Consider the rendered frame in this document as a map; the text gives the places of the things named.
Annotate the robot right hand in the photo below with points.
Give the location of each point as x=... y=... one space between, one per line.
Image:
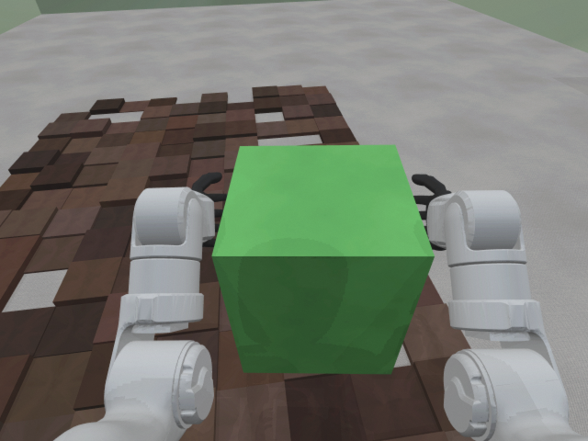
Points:
x=437 y=188

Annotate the robot right forearm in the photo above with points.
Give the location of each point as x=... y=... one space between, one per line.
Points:
x=482 y=232

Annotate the carton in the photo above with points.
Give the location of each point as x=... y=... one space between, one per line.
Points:
x=321 y=257

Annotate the robot left hand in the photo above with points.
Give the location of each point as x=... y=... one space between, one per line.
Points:
x=200 y=185

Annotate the right robot upper arm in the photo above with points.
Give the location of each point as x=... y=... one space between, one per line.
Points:
x=508 y=394

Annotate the robot left forearm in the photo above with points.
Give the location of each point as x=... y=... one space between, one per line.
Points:
x=169 y=226

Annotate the left robot upper arm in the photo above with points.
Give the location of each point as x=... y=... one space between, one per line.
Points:
x=155 y=391

